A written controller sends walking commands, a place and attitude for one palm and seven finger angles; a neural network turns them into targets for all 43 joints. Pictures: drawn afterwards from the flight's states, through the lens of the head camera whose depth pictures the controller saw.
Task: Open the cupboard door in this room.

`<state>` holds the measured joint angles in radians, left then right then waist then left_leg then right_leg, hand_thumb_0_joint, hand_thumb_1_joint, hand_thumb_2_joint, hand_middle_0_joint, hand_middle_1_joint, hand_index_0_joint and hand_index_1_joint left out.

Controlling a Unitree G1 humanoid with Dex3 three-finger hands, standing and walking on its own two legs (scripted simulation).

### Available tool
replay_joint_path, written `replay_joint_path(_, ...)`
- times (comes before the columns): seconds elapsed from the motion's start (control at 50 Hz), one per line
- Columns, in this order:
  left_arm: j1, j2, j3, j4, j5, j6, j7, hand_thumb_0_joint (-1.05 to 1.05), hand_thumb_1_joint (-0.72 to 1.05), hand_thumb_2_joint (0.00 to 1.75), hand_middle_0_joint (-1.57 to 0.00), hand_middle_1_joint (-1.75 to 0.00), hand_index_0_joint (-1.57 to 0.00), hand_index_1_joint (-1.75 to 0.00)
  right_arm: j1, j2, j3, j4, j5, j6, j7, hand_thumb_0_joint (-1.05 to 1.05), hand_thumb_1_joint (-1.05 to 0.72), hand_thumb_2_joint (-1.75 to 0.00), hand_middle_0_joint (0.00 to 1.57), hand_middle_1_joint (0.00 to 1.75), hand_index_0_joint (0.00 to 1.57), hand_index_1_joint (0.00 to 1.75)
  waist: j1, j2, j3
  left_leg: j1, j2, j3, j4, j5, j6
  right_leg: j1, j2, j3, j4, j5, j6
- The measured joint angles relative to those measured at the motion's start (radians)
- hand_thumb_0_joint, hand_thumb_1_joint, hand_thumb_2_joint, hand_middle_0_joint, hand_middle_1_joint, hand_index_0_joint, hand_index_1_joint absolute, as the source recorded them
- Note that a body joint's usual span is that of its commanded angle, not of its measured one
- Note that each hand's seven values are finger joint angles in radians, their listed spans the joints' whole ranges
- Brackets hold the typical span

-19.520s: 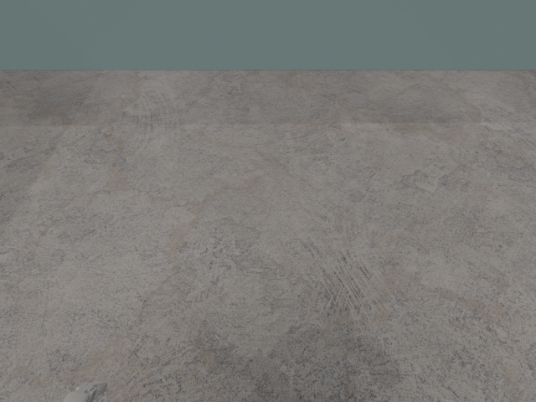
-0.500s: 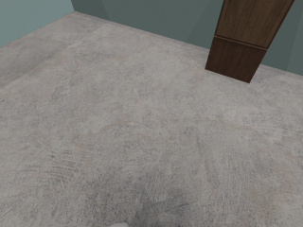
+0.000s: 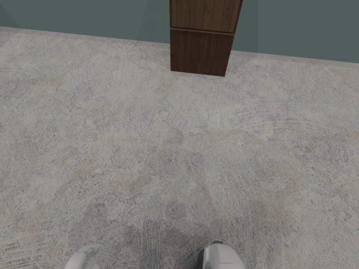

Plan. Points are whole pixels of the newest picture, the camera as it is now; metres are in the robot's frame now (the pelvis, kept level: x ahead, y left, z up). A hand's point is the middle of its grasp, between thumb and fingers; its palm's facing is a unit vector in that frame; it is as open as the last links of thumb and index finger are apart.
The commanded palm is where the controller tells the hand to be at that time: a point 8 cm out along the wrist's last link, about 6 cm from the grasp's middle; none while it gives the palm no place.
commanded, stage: turn or walk to find it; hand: left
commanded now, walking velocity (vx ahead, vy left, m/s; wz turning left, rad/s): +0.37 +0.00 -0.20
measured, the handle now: out of the picture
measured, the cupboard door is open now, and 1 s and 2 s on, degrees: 0 0 0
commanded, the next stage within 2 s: stand and wait in 0.80 s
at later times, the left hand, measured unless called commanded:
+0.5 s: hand (124, 226) +0.24 +0.15 -0.15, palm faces +0.00 -0.97 -0.24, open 7.3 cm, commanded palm none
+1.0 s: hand (147, 127) +0.57 +0.12 -0.15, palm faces -0.13 -0.96 -0.25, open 7.3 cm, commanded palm none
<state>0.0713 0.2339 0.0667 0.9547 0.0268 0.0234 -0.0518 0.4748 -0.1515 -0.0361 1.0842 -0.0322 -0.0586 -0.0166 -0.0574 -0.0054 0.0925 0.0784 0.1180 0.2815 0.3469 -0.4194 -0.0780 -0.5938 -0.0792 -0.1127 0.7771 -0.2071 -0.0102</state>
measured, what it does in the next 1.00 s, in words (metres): walks ahead: right foot, then left foot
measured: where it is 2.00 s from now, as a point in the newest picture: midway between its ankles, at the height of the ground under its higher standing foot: (191, 194)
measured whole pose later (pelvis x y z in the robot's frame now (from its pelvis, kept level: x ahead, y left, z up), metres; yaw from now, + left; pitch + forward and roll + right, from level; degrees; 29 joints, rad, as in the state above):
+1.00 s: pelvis +0.45 -0.07 +0.00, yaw -7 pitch -1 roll +2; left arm 0.13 0.21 0.05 1.01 0.02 -0.03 -0.02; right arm 0.40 -0.16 -0.05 1.14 -0.02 -0.04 -0.01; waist -0.04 0.00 0.08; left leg -0.06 0.09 0.19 0.48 -0.38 -0.06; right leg -0.45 -0.11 -0.11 0.63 -0.14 0.02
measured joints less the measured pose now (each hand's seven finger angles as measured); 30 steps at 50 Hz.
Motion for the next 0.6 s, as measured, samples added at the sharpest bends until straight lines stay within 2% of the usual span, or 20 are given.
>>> replay_joint_path(0.04,-0.031,-0.008,-0.009,-0.009,0.0,-0.021,0.002,0.01,0.92,0.9,-0.19,-0.29,-0.19,-0.3,0.025,0.0,-0.003,0.023,0.003,0.006,0.002,0.01,-0.91,-0.9,0.2,0.3,0.2,0.3,-0.012,0.008,0.014,0.009,0.027,0.013,0.068,-0.05,-0.02,0.068,0.033,-0.028,-0.111,-0.001,-0.03)
replay_joint_path(0.06,-0.039,-0.01,-0.013,-0.013,0.002,-0.04,0.003,0.01,0.92,0.9,-0.19,-0.29,-0.19,-0.3,0.037,0.002,-0.003,0.037,0.007,0.011,0.005,0.01,-0.91,-0.9,0.2,0.3,0.2,0.3,-0.009,0.006,0.017,-0.01,0.046,0.011,0.162,-0.076,-0.021,0.108,0.046,-0.036,-0.157,0.043,-0.049)
replay_joint_path(0.08,-0.047,-0.017,-0.015,-0.014,0.003,-0.06,0.009,0.0,0.92,0.9,-0.19,-0.29,-0.2,-0.3,0.032,0.001,-0.004,0.049,0.014,0.021,0.008,0.01,-0.91,-0.9,0.2,0.3,0.2,0.3,-0.004,0.012,0.028,-0.063,0.069,-0.023,0.321,-0.079,-0.004,0.109,0.06,-0.038,-0.127,0.044,-0.066)
replay_joint_path(0.12,-0.051,-0.028,-0.022,-0.01,-0.01,-0.083,0.02,0.0,0.92,0.9,-0.2,-0.29,-0.2,-0.3,-0.001,-0.002,-0.002,0.053,0.027,0.039,0.009,0.01,-0.91,-0.9,0.2,0.3,0.2,0.3,-0.01,0.009,0.047,-0.221,0.049,-0.146,0.684,-0.086,0.024,0.127,0.067,-0.036,-0.076,-0.026,-0.085)
replay_joint_path(0.14,-0.045,-0.035,-0.025,-0.005,-0.015,-0.086,0.024,0.0,0.91,0.9,-0.2,-0.29,-0.2,-0.3,-0.023,-0.004,-0.004,0.048,0.028,0.042,0.009,0.01,-0.91,-0.9,0.2,0.3,0.2,0.3,-0.01,0.008,0.05,-0.295,0.035,-0.183,0.814,-0.061,0.033,0.153,0.071,-0.034,-0.084,-0.048,-0.088)
replay_joint_path(0.18,-0.019,-0.052,-0.033,0.013,-0.019,-0.086,0.033,0.0,0.91,0.9,-0.2,-0.29,-0.2,-0.3,-0.074,-0.013,-0.009,0.029,0.02,0.043,0.009,0.01,-0.91,-0.9,0.2,0.3,0.2,0.3,-0.004,0.012,0.045,-0.421,0.029,-0.212,0.93,0.01,0.044,0.211,0.081,-0.027,-0.136,-0.053,-0.078)
replay_joint_path(0.22,0.018,-0.066,-0.038,0.041,-0.017,-0.082,0.039,0.0,0.91,0.9,-0.2,-0.3,-0.2,-0.3,-0.128,-0.023,-0.013,-0.001,0.012,0.043,0.009,0.01,-0.91,-0.9,0.2,0.3,0.2,0.3,0.0,0.019,0.029,-0.519,0.039,-0.215,0.911,0.062,0.042,0.265,0.094,-0.016,-0.195,-0.047,-0.081)
replay_joint_path(0.26,0.051,-0.063,-0.012,0.05,-0.026,-0.088,0.056,-0.02,0.95,0.9,-0.2,-0.3,-0.2,-0.3,-0.172,-0.026,-0.015,-0.034,0.007,0.04,0.011,0.01,-0.91,-0.9,0.19,0.3,0.2,0.3,0.007,0.027,0.003,-0.592,0.049,-0.218,0.838,0.1,0.034,0.312,0.105,-0.012,-0.249,-0.044,-0.087)
replay_joint_path(0.36,0.126,-0.034,-0.015,0.088,-0.015,-0.091,0.053,-0.03,0.95,0.9,-0.2,-0.3,-0.2,-0.3,-0.268,-0.027,-0.017,-0.085,0.002,0.038,0.027,0.01,-0.91,-0.9,0.19,0.29,0.2,0.3,0.032,0.043,-0.048,-0.671,0.055,-0.213,0.657,0.201,0.02,0.421,0.128,0.001,-0.351,-0.058,-0.087)
replay_joint_path(0.44,0.186,-0.035,-0.023,0.114,-0.014,-0.102,0.053,-0.01,0.94,0.9,-0.2,-0.3,-0.2,-0.3,-0.329,-0.03,-0.014,-0.098,0.003,0.035,0.04,0.0,-0.91,-0.9,0.19,0.29,0.2,0.3,0.061,0.045,-0.061,-0.661,0.04,-0.206,0.518,0.244,0.022,0.502,0.135,0.008,-0.402,-0.087,-0.077)
replay_joint_path(0.54,0.261,-0.05,-0.032,0.145,-0.01,-0.101,0.057,0.0,0.92,0.9,-0.2,-0.3,-0.2,-0.3,-0.392,-0.034,-0.007,-0.105,0.005,0.033,0.049,0.01,-0.91,-0.9,0.19,0.3,0.2,0.3,0.101,0.028,-0.045,-0.59,0.004,-0.178,0.352,0.224,0.049,0.594,0.124,0.014,-0.422,-0.155,-0.049)
replay_joint_path(0.6,0.312,-0.06,-0.036,0.174,-0.012,-0.093,0.057,0.0,0.92,0.9,-0.2,-0.3,-0.2,-0.3,-0.414,-0.035,0.001,-0.114,0.002,0.015,0.045,0.01,-0.91,-0.9,0.19,0.3,0.2,0.3,0.111,0.006,-0.032,-0.498,-0.034,-0.141,0.23,0.237,0.08,0.606,0.097,0.024,-0.328,-0.241,-0.026)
